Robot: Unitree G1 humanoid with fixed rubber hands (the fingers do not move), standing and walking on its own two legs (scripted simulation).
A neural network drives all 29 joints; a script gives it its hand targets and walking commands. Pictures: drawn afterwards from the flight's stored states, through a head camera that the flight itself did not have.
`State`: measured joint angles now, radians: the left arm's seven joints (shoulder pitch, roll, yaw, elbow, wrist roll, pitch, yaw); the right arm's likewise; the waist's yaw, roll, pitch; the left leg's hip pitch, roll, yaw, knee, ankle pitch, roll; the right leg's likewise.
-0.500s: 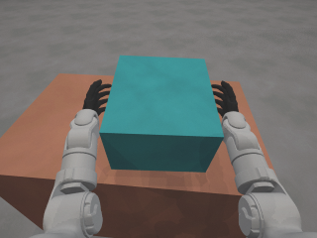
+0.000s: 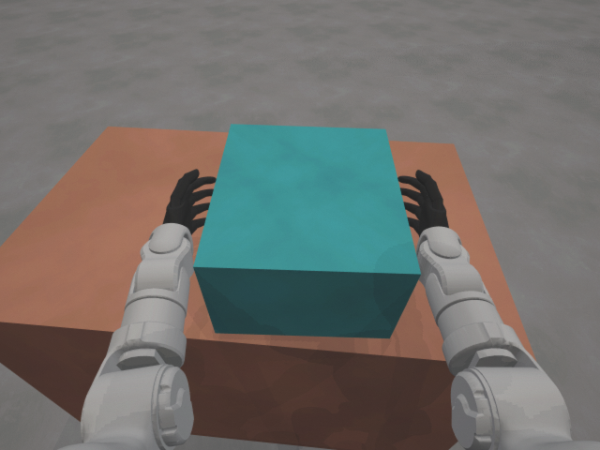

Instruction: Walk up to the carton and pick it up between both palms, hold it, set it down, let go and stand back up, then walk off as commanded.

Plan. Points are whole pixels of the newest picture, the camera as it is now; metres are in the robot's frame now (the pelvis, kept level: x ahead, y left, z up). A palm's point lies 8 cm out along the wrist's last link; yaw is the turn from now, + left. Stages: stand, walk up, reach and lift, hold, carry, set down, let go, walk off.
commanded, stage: set down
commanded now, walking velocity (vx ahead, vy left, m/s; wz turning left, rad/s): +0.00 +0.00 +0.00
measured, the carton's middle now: (305, 224) +0.43 -0.02 +0.07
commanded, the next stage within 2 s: none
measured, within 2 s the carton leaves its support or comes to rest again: neither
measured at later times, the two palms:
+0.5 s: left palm (187, 219) +0.43 +0.16 +0.10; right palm (425, 221) +0.39 -0.19 +0.10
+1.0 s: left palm (192, 231) +0.43 +0.16 +0.07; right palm (422, 235) +0.39 -0.19 +0.08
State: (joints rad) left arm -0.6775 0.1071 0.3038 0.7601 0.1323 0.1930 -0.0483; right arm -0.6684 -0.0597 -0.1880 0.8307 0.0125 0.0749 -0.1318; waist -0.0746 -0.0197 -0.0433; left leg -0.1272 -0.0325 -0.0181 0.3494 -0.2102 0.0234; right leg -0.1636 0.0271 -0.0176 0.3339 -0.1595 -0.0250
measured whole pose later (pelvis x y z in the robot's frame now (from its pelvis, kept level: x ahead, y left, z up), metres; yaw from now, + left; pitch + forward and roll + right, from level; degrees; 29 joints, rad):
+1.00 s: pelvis +0.02 +0.00 +0.00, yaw +0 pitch +1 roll +0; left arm -0.73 0.13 0.30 1.04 0.13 -0.04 -0.04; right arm -0.66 0.00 -0.37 0.92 -0.17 -0.06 -0.09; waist -0.09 -0.02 -0.02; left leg -0.13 -0.03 -0.02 0.35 -0.24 0.03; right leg -0.16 0.03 -0.02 0.33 -0.19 -0.02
